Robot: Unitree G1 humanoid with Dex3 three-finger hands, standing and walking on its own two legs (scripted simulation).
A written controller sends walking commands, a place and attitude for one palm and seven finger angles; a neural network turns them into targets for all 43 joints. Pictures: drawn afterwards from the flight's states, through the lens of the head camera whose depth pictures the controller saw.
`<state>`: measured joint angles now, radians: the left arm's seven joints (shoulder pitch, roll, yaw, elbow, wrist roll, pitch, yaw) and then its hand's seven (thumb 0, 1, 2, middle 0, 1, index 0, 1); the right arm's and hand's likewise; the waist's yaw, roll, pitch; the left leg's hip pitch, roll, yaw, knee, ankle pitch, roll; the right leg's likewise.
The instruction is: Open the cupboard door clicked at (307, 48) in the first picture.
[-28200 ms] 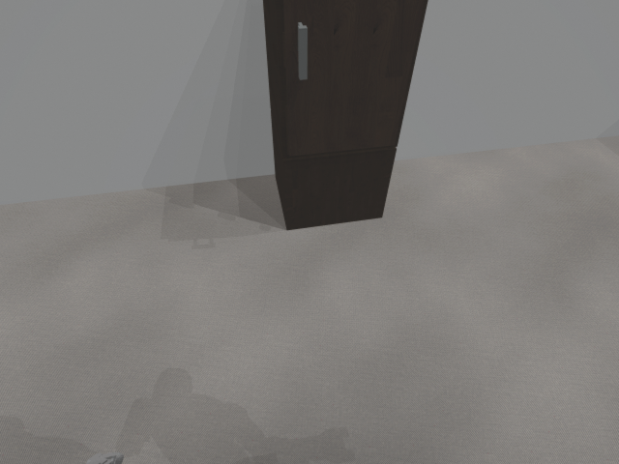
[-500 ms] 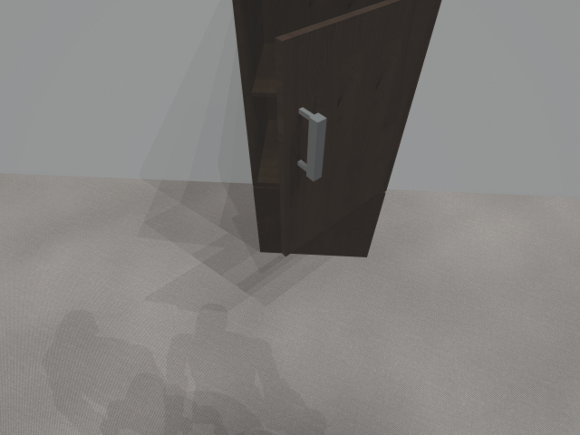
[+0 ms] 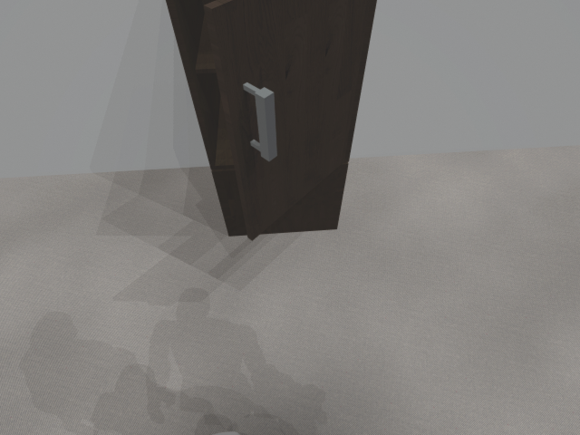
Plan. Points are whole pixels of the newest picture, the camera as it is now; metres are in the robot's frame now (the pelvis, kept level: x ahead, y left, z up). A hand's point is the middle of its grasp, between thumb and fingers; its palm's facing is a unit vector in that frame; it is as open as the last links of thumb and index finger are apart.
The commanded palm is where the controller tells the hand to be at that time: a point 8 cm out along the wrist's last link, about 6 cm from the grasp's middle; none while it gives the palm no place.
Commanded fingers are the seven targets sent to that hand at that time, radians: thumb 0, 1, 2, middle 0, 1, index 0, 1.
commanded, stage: walk to a spot facing it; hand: left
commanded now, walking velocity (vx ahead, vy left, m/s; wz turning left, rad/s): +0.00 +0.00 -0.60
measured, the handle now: (259, 122) +0.62 +0.11 +0.05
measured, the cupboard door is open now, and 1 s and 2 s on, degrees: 43 43 43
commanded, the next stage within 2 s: none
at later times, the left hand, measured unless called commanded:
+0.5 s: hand out of the picture +0.10 +0.18 -0.16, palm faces -0.17 -0.96 -0.24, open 7.4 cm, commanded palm none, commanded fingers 0.00 0.90 0.90 -0.20 -0.30 -0.20 -0.30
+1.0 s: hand (249, 369) +0.23 +0.09 -0.15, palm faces -0.55 -0.78 -0.29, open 7.4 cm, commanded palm none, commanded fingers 0.00 0.90 0.90 -0.20 -0.30 -0.20 -0.30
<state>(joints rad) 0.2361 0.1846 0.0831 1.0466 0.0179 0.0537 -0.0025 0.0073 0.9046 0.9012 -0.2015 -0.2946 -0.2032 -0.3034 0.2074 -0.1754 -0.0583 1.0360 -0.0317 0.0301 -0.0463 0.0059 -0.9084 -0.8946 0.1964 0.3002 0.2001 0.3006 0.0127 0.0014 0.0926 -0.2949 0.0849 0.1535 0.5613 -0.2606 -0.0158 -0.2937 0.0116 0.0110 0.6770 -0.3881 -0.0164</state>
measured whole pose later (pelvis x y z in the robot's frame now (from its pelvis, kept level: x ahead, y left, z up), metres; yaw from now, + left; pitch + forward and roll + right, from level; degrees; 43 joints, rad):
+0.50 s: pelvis +0.02 -0.01 +0.01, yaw -16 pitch +2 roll +1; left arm 0.25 0.19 0.08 0.94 0.02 0.03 0.01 0.01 0.90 0.90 -0.20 -0.30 -0.21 -0.30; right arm 0.04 -0.20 -0.06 0.88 0.00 0.05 -0.04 0.01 -0.91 -0.89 0.19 0.30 0.20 0.30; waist 0.05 -0.02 0.09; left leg -0.39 0.01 -0.03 0.80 -0.41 -0.04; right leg -0.25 0.11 0.19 0.49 -0.26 -0.06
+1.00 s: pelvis +0.02 -0.02 +0.00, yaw -35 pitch +0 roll +0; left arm 0.12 0.24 0.06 0.88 0.02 0.02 0.00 0.01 0.91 0.90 -0.20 -0.29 -0.20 -0.30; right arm 0.23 -0.27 -0.07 0.94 -0.02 0.07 -0.03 0.01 -0.91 -0.89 0.20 0.30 0.20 0.30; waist -0.02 0.04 0.14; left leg -0.42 0.11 0.05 1.07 -0.52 -0.06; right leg -0.33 0.02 -0.01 0.63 -0.31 -0.02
